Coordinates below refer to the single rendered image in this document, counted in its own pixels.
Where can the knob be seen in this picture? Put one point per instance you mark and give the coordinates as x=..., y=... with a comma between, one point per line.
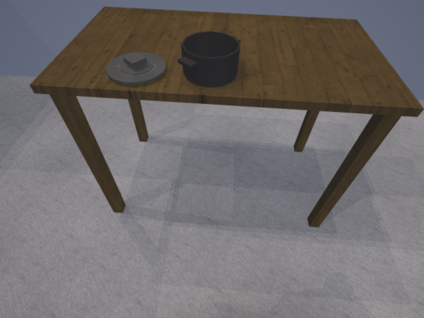
x=134, y=60

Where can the pot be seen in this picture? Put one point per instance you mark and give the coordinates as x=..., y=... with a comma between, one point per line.
x=210, y=59

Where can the lid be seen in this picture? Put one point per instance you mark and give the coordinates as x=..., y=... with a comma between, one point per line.
x=121, y=72

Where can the table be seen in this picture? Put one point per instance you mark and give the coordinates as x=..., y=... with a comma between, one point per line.
x=285, y=62

